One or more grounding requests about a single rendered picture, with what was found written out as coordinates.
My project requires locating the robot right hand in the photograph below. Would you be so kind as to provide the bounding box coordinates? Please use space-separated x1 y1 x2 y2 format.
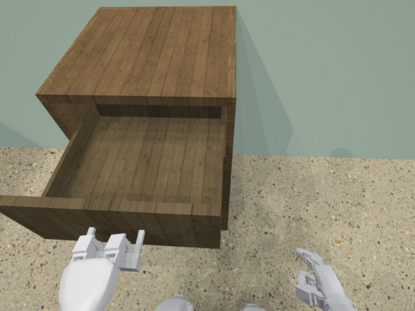
295 248 346 311

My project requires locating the robot left thigh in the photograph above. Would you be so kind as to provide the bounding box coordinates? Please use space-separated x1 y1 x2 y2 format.
155 298 193 311

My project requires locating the robot right forearm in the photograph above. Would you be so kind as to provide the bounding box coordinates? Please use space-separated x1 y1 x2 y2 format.
324 295 358 311

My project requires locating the cabinet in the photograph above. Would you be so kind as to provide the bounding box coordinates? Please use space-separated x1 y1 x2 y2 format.
35 6 237 231

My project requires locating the drawer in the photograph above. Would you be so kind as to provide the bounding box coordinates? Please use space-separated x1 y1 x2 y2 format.
0 104 225 249

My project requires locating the robot left hand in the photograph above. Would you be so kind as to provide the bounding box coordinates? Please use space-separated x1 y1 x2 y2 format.
58 233 134 311

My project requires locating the handle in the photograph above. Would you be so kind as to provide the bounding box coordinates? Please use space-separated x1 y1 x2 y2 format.
78 227 145 272

